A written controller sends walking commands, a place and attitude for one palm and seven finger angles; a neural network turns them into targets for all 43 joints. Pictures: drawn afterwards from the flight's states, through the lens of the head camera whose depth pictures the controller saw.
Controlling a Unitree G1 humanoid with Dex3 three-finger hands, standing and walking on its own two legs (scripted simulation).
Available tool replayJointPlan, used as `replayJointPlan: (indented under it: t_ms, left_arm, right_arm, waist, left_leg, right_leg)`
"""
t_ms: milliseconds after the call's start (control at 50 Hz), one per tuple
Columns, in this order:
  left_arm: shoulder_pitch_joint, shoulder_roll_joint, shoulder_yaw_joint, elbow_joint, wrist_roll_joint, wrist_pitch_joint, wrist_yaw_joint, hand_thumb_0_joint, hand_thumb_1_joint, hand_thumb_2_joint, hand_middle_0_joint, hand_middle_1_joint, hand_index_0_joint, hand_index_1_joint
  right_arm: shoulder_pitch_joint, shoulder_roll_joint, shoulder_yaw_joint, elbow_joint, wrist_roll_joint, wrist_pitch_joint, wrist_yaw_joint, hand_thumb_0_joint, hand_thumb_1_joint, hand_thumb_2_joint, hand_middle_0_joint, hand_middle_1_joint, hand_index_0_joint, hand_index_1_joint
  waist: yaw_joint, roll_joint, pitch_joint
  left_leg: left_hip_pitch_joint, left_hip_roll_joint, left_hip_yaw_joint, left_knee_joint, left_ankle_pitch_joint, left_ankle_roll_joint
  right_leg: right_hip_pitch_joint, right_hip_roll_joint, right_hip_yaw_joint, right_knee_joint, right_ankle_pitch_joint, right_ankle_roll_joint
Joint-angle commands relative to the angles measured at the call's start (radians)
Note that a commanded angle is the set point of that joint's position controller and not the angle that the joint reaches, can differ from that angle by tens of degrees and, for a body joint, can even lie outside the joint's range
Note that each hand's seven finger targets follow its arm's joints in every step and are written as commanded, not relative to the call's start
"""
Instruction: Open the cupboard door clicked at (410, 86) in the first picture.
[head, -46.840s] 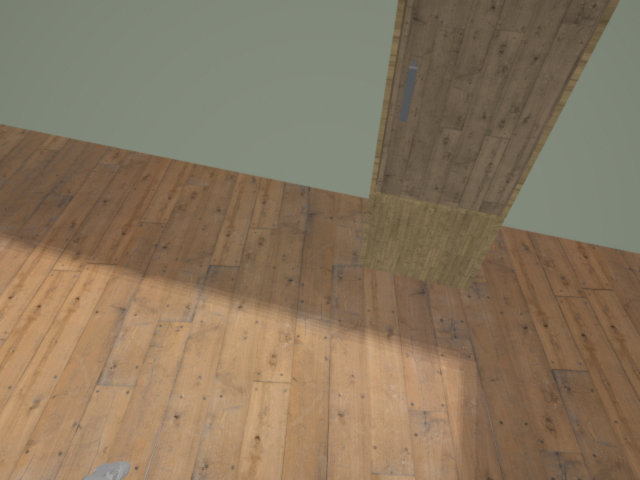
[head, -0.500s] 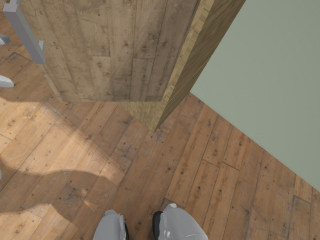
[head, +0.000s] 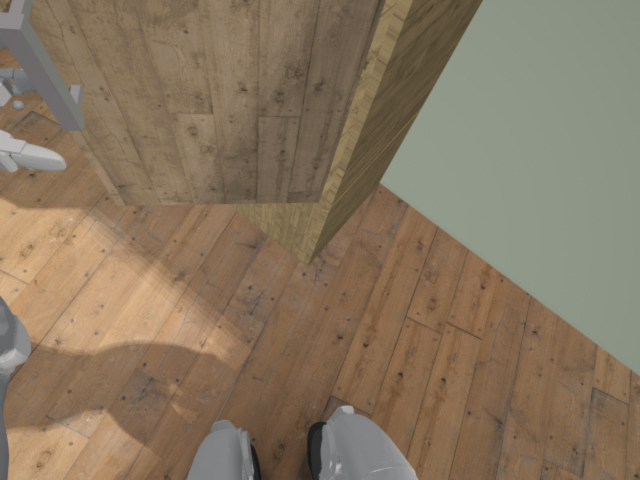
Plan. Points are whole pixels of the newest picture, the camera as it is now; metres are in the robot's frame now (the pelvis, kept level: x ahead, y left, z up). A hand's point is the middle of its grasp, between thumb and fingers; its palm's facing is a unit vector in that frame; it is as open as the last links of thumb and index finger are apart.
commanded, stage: slide the fingers in behind the handle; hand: left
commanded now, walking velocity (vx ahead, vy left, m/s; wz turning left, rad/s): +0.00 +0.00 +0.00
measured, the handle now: (50, 66) +0.57 +0.24 +0.08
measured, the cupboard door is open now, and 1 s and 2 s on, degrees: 44 44 43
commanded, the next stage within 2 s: close the thumb around the handle in 1.08 s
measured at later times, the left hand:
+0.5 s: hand (55, 109) +0.51 +0.23 +0.08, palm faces -0.02 -1.00 -0.01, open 14.0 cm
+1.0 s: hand (65, 108) +0.52 +0.23 +0.08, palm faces -0.01 -1.00 -0.01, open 13.9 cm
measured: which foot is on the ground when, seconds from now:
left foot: down 0.00-1.00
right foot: down 0.00-1.00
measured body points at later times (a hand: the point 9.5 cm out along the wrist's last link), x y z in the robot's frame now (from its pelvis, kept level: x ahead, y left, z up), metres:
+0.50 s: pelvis +0.00 -0.01 +0.00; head +0.14 +0.03 +0.43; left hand +0.51 +0.29 +0.09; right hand +0.00 -0.28 -0.09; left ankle -0.01 +0.07 -0.67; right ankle +0.01 -0.12 -0.67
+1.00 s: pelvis +0.00 -0.01 +0.00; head +0.15 +0.02 +0.42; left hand +0.51 +0.28 +0.08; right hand -0.02 -0.28 -0.10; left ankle -0.01 +0.07 -0.67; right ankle +0.01 -0.12 -0.67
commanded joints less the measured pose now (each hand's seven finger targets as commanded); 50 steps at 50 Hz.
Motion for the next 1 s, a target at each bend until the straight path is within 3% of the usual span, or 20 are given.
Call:
replayJointPlan:
  t_ms: [0, 60, 80, 120, 240, 300, 360, 380, 440, 520, 560, 660, 700, 740, 780, 820, 880, 900, 960, 980]
  left_arm:
    - [-0.374, 0.274, 0.018, -0.263, -0.032, -0.084, 0.013, 0.0, -0.5, 0.3, -0.3, -1.2, -0.3, -1.2]
    - [-0.327, 0.253, 0.021, -0.26, -0.05, -0.088, 0.008, 0.0, -0.5, 0.3, -0.3, -1.2, -0.3, -1.2]
    - [-0.338, 0.216, -0.008, -0.229, -0.055, -0.079, 0.005, 0.0, -0.5, 0.3, -0.3, -1.2, -0.3, -1.2]
    - [-0.348, 0.219, -0.007, -0.189, -0.052, -0.063, 0.011, 0.0, -0.5, 0.3, -0.3, -1.2, -0.3, -1.2]
    - [-0.373, 0.217, -0.004, -0.269, -0.044, -0.107, 0.048, 0.0, -0.5, 0.3, -0.3, -1.2, -0.3, -1.2]
    - [-0.393, 0.199, -0.012, -0.259, -0.045, -0.118, 0.06, 0.0, -0.5, 0.3, -0.3, -1.2, -0.3, -1.2]
    - [-0.366, 0.18, -0.014, -0.268, -0.051, -0.12, 0.06, 0.0, -0.5, 0.3, -0.3, -1.2, -0.3, -1.2]
    - [-0.36, 0.201, 0.003, -0.267, -0.047, -0.118, 0.063, 0.0, -0.5, 0.3, -0.3, -1.2, -0.3, -1.2]
    - [-0.316, 0.183, 0.0, -0.244, -0.049, -0.104, 0.068, 0.0, -0.5, 0.3, -0.3, -1.2, -0.3, -1.2]
    - [-0.366, 0.16, -0.04, -0.211, -0.039, -0.089, 0.076, 0.0, -0.5, 0.3, -0.3, -1.2, -0.3, -1.2]
    - [-0.401, 0.181, -0.029, -0.238, -0.037, -0.109, 0.081, 0.0, -0.5, 0.3, -0.3, -1.2, -0.3, -1.2]
    - [-0.414, 0.104, -0.062, -0.272, -0.054, -0.143, 0.083, 0.0, -0.5, 0.3, -0.3, -1.2, -0.3, -1.2]
    - [-0.373, 0.132, -0.037, -0.207, -0.052, -0.122, 0.084, 0.0, -0.5, 0.3, -0.3, -1.2, -0.3, -1.2]
    - [-0.398, 0.12, -0.055, -0.18, -0.045, -0.102, 0.086, 0.0, -0.5, 0.3, -0.3, -1.2, -0.3, -1.2]
    - [-0.404, 0.2, -0.016, -0.161, -0.023, -0.085, 0.098, 0.0, -0.5, 0.3, -0.3, -1.2, -0.3, -1.2]
    - [-0.421, 0.196, -0.027, -0.196, -0.012, -0.093, 0.107, 0.0, -0.5, 0.3, -0.3, -1.2, -0.3, -1.2]
    - [-0.407, 0.17, -0.026, -0.263, -0.023, -0.131, 0.104, 0.0, -0.5, 0.3, -0.3, -1.2, -0.3, -1.2]
    - [-0.405, 0.146, -0.042, -0.244, -0.032, -0.131, 0.097, 0.0, -0.5, 0.3, -0.3, -1.2, -0.3, -1.2]
    - [-0.403, 0.19, -0.006, -0.196, -0.045, -0.117, 0.086, 0.0, -0.5, 0.3, -0.3, -1.2, -0.3, -1.2]
    - [-0.406, 0.171, -0.026, -0.168, -0.042, -0.104, 0.08, 0.0, -0.5, 0.3, -0.3, -1.2, -0.3, -1.2]
  right_arm:
    - [0.205, -0.215, -0.092, -0.022, -0.001, -0.005, -0.006, 0.0, -0.9, -0.9, 0.2, 0.3, 0.2, 0.3]
    - [0.202, -0.214, -0.097, -0.022, 0.0, -0.002, -0.001, 0.0, -0.9, -0.9, 0.2, 0.3, 0.2, 0.3]
    - [0.199, -0.211, -0.094, -0.017, 0.003, 0.0, -0.001, 0.0, -0.9, -0.9, 0.2, 0.3, 0.2, 0.3]
    - [0.195, -0.212, -0.093, -0.019, 0.005, 0.0, -0.004, 0.0, -0.9, -0.9, 0.2, 0.3, 0.2, 0.3]
    - [0.194, -0.206, -0.096, -0.021, 0.0, -0.009, -0.003, 0.0, -0.9, -0.9, 0.2, 0.3, 0.2, 0.3]
    - [0.188, -0.203, -0.098, -0.011, 0.0, -0.011, -0.001, 0.0, -0.9, -0.9, 0.2, 0.3, 0.2, 0.3]
    - [0.184, -0.203, -0.103, -0.014, 0.003, -0.012, 0.0, 0.0, -0.9, -0.9, 0.2, 0.3, 0.2, 0.3]
    - [0.185, -0.204, -0.103, -0.015, 0.001, -0.012, 0.001, 0.0, -0.9, -0.9, 0.2, 0.3, 0.2, 0.3]
    - [0.179, -0.2, -0.101, -0.025, 0.004, -0.012, 0.001, 0.0, -0.9, -0.9, 0.2, 0.3, 0.2, 0.3]
    - [0.167, -0.197, -0.095, -0.025, 0.009, -0.01, -0.002, 0.0, -0.9, -0.9, 0.2, 0.3, 0.2, 0.3]
    - [0.17, -0.2, -0.095, -0.019, 0.006, -0.016, -0.005, 0.0, -0.9, -0.9, 0.2, 0.3, 0.2, 0.3]
    - [0.176, -0.194, -0.102, 0.001, -0.001, -0.027, 0.003, 0.0, -0.9, -0.9, 0.2, 0.3, 0.2, 0.3]
    - [0.177, -0.2, -0.101, 0.0, 0.003, -0.025, 0.002, 0.0, -0.9, -0.9, 0.2, 0.3, 0.2, 0.3]
    - [0.176, -0.198, -0.096, -0.002, 0.005, -0.024, -0.001, 0.0, -0.9, -0.9, 0.2, 0.3, 0.2, 0.3]
    - [0.177, -0.204, -0.092, -0.007, 0.007, -0.024, -0.006, 0.0, -0.9, -0.9, 0.2, 0.3, 0.2, 0.3]
    - [0.18, -0.199, -0.091, -0.013, 0.004, -0.026, -0.006, 0.0, -0.9, -0.9, 0.2, 0.3, 0.2, 0.3]
    - [0.189, -0.198, -0.1, -0.007, -0.002, -0.028, -0.002, 0.0, -0.9, -0.9, 0.2, 0.3, 0.2, 0.3]
    - [0.182, -0.196, -0.099, -0.006, -0.001, -0.028, 0.001, 0.0, -0.9, -0.9, 0.2, 0.3, 0.2, 0.3]
    - [0.19, -0.208, -0.099, -0.001, 0.003, -0.029, -0.004, 0.0, -0.9, -0.9, 0.2, 0.3, 0.2, 0.3]
    - [0.186, -0.206, -0.095, -0.003, 0.006, -0.028, -0.005, 0.0, -0.9, -0.9, 0.2, 0.3, 0.2, 0.3]
  waist:
    - [0.027, 0.252, -0.534]
    - [0.035, 0.236, -0.534]
    - [0.014, 0.196, -0.49]
    - [0.009, 0.162, -0.433]
    - [0.027, 0.226, -0.492]
    - [0.017, 0.198, -0.492]
    - [0.028, 0.205, -0.532]
    - [0.034, 0.19, -0.531]
    - [0.039, 0.165, -0.506]
    - [0.015, 0.143, -0.419]
    - [0.019, 0.176, -0.455]
    - [0.014, 0.216, -0.536]
    - [0.014, 0.153, -0.492]
    - [0.007, 0.157, -0.454]
    - [0.012, 0.134, -0.437]
    - [0.017, 0.172, -0.463]
    - [0.026, 0.221, -0.554]
    - [0.018, 0.208, -0.531]
    - [0.01, 0.131, -0.494]
    - [0.001, 0.126, -0.468]
  left_leg:
    - [0.554, -0.004, -0.149, -0.104, 0.632, -0.054]
    - [0.557, -0.004, -0.143, -0.105, 0.66, -0.053]
    - [0.523, -0.006, -0.137, -0.108, 0.615, -0.045]
    - [0.443, -0.015, -0.125, -0.119, 0.516, -0.034]
    - [0.511, -0.015, -0.129, -0.113, 0.574, -0.043]
    - [0.5, -0.015, -0.127, -0.109, 0.551, -0.041]
    - [0.513, -0.018, -0.122, -0.108, 0.583, -0.041]
    - [0.5, -0.018, -0.122, -0.111, 0.575, -0.041]
    - [0.457, -0.025, -0.108, -0.113, 0.555, -0.032]
    - [0.384, -0.03, -0.097, -0.123, 0.441, -0.026]
    - [0.422, -0.027, -0.107, -0.121, 0.464, -0.031]
    - [0.528, -0.018, -0.128, -0.102, 0.56, -0.043]
    - [0.461, -0.022, -0.118, -0.105, 0.514, -0.036]
    - [0.418, -0.028, -0.111, -0.109, 0.471, -0.03]
    - [0.368, -0.029, -0.106, -0.111, 0.436, -0.027]
    - [0.391, -0.03, -0.108, -0.113, 0.456, -0.03]
    - [0.52, -0.016, -0.129, -0.099, 0.583, -0.047]
    - [0.5, -0.019, -0.121, -0.096, 0.548, -0.043]
    - [0.423, -0.022, -0.118, -0.106, 0.49, -0.032]
    - [0.395, -0.025, -0.112, -0.107, 0.462, -0.029]
  right_leg:
    - [0.126, 0.038, 0.056, -0.061, 0.298, -0.006]
    - [0.15, 0.042, 0.058, -0.064, 0.323, -0.007]
    - [0.147, 0.041, 0.058, -0.072, 0.317, -0.003]
    - [0.169, 0.038, 0.063, -0.076, 0.294, -0.001]
    - [0.163, 0.035, 0.069, -0.063, 0.311, -0.01]
    - [0.172, 0.034, 0.073, -0.064, 0.311, -0.005]
    - [0.201, 0.032, 0.077, -0.061, 0.347, -0.005]
    - [0.22, 0.032, 0.076, -0.061, 0.35, -0.005]
    - [0.245, 0.032, 0.081, -0.063, 0.366, -0.006]
    - [0.233, 0.027, 0.09, -0.078, 0.31, 0.001]
    - [0.221, 0.027, 0.089, -0.069, 0.312, -0.004]
    - [0.171, 0.03, 0.079, -0.054, 0.328, -0.006]
    - [0.194, 0.03, 0.082, -0.06, 0.319, -0.003]
    - [0.194, 0.027, 0.085, -0.062, 0.306, -0.004]
    - [0.218, 0.024, 0.091, -0.063, 0.298, 0.0]
    - [0.219, 0.022, 0.091, -0.058, 0.309, -0.002]
    - [0.174, 0.028, 0.079, -0.045, 0.338, -0.006]
    - [0.172, 0.029, 0.083, -0.053, 0.324, -0.003]
    - [0.219, 0.031, 0.085, -0.058, 0.325, -0.002]
    - [0.213, 0.029, 0.086, -0.061, 0.311, 0.001]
